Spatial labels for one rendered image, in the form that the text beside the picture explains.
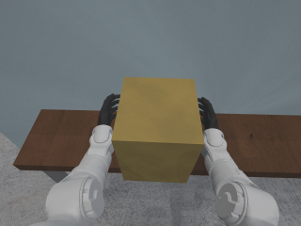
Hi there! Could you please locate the left robot hand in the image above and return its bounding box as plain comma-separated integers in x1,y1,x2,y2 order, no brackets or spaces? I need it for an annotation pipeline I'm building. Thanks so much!
97,93,120,126

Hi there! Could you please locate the right robot hand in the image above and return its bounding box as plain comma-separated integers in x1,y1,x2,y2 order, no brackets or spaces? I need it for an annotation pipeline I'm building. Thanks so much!
198,97,219,130

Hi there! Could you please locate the carton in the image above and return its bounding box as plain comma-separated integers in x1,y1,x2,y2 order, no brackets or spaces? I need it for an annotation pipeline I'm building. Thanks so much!
111,76,205,184

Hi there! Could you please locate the left robot upper arm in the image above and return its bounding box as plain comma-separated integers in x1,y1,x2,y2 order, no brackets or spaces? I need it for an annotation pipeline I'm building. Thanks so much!
28,177,105,226

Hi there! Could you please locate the table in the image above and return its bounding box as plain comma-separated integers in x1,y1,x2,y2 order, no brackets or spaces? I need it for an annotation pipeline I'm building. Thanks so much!
13,109,301,183

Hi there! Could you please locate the robot right forearm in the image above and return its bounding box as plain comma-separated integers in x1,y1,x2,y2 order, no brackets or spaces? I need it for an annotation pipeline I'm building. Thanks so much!
201,128,279,215

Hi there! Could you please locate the robot left forearm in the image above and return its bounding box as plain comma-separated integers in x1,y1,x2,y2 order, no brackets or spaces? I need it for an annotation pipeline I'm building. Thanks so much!
45,124,114,217

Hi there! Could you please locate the right robot upper arm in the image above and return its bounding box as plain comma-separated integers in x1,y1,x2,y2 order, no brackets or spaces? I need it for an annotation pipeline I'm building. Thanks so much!
214,181,279,226

